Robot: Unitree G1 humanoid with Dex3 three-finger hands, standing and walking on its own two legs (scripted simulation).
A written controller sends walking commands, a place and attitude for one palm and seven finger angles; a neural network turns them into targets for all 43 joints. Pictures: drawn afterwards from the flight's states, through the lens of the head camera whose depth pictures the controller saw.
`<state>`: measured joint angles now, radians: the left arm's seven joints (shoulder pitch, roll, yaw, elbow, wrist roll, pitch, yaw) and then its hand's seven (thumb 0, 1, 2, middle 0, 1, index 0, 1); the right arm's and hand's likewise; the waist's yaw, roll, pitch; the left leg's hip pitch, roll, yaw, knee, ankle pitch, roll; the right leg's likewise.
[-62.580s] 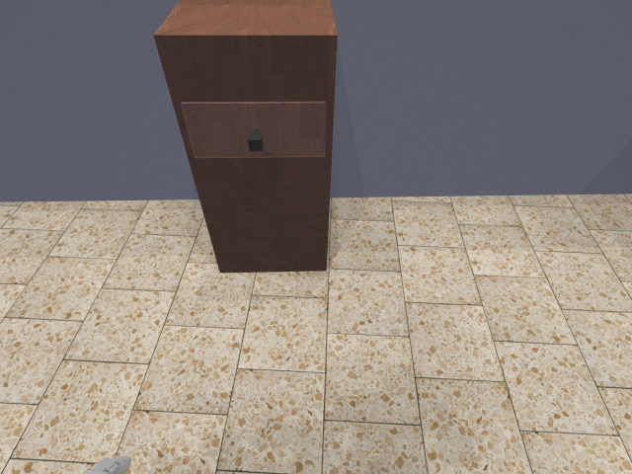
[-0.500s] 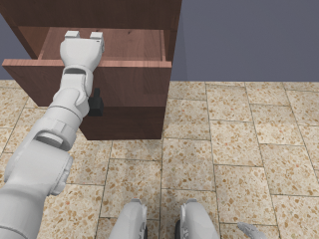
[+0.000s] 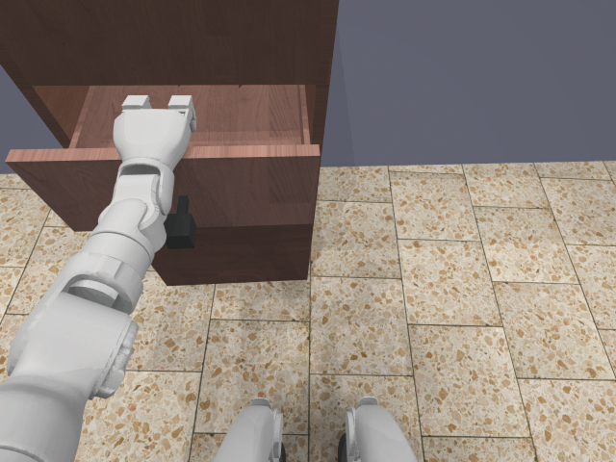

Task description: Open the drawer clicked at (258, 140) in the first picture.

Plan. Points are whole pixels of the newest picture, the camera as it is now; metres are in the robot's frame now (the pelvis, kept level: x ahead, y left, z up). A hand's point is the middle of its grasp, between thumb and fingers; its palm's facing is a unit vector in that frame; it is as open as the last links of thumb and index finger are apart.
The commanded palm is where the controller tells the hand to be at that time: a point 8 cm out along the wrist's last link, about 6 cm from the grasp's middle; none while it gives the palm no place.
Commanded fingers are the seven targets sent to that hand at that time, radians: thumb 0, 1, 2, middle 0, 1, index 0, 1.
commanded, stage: lift the fingers back up to retry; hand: left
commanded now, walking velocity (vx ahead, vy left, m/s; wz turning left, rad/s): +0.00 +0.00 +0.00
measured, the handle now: (181, 219) +0.44 +0.19 +0.00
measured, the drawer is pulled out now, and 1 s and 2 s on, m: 0.13 0.13 0.12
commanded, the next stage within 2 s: re-aim the fingers above the handle in 0.06 s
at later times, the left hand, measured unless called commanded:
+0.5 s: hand (165, 161) +0.50 +0.21 +0.05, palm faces +0.01 +0.03 -1.00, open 14.6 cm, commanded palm +0.47 +0.15 +0.01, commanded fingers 0.00 -0.50 0.30 -0.30 -1.20 -0.30 -1.20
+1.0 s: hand (165, 161) +0.50 +0.21 +0.05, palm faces +0.01 +0.02 -1.00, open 14.6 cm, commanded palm +0.47 +0.15 +0.01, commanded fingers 0.00 -0.50 0.30 -0.30 -1.20 -0.30 -1.20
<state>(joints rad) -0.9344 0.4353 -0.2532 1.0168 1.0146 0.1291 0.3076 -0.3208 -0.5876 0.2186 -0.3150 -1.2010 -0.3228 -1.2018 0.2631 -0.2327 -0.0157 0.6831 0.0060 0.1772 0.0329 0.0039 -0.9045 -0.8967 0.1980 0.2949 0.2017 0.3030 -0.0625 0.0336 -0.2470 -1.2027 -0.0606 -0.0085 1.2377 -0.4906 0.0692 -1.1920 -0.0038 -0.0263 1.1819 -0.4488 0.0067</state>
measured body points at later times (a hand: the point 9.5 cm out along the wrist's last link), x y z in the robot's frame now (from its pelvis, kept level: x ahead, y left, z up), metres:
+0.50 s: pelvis +0.01 +0.00 +0.01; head +0.12 +0.01 +0.44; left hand +0.50 +0.21 +0.10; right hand +0.10 -0.26 -0.13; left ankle +0.04 +0.07 -0.62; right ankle +0.05 -0.14 -0.62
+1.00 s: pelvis +0.01 +0.00 +0.01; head +0.12 +0.01 +0.44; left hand +0.50 +0.21 +0.10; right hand +0.10 -0.26 -0.13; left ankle +0.04 +0.07 -0.62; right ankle +0.05 -0.14 -0.62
